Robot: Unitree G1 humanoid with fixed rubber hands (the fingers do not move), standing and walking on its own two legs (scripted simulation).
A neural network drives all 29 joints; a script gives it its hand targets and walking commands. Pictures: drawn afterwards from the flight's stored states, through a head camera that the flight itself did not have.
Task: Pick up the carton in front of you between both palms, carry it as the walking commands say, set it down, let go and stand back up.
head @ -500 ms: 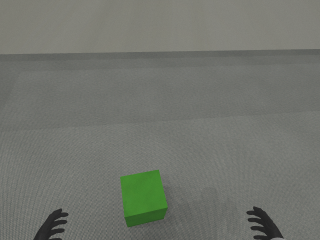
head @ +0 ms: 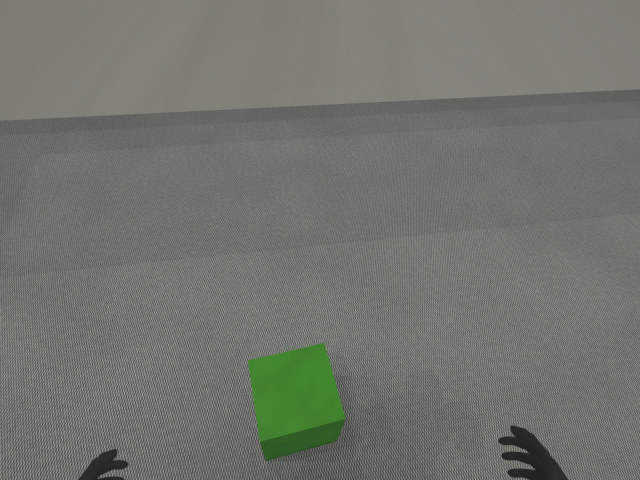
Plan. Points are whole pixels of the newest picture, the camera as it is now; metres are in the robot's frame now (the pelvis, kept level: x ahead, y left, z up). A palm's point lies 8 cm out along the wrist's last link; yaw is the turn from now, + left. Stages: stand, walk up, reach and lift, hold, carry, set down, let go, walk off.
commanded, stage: stand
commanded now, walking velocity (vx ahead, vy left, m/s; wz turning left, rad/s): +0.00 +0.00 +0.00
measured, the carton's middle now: (294, 402) +0.38 +0.04 -0.65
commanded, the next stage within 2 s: none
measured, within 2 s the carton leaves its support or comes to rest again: neither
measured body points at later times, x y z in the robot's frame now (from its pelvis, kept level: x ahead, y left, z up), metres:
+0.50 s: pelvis -0.02 -0.02 +0.00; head -0.01 +0.00 +0.45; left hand +0.07 +0.30 -0.12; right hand +0.10 -0.32 -0.10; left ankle -0.01 +0.09 -0.74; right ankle -0.06 -0.15 -0.74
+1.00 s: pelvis -0.02 -0.02 +0.01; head -0.02 +0.00 +0.46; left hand +0.06 +0.30 -0.12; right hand +0.09 -0.32 -0.10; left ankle -0.01 +0.09 -0.74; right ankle -0.06 -0.15 -0.74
